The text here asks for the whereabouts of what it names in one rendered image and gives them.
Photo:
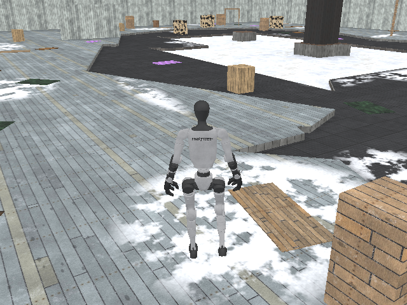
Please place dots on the left robot upper arm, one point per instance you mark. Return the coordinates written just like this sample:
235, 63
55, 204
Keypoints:
178, 148

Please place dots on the robot right foot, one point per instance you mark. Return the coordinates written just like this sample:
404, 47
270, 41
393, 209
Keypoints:
222, 251

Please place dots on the robot left forearm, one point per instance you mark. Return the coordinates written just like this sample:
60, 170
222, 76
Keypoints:
171, 171

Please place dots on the robot right hand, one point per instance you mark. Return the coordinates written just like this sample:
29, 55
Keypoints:
235, 181

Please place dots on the robot left hand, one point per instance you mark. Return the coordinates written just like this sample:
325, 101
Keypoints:
168, 186

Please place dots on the right robot upper arm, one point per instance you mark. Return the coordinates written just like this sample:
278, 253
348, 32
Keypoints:
223, 134

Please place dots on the left robot thigh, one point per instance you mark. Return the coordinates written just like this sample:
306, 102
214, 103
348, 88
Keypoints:
188, 186

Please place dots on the robot right forearm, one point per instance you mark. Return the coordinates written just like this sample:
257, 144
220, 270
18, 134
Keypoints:
234, 168

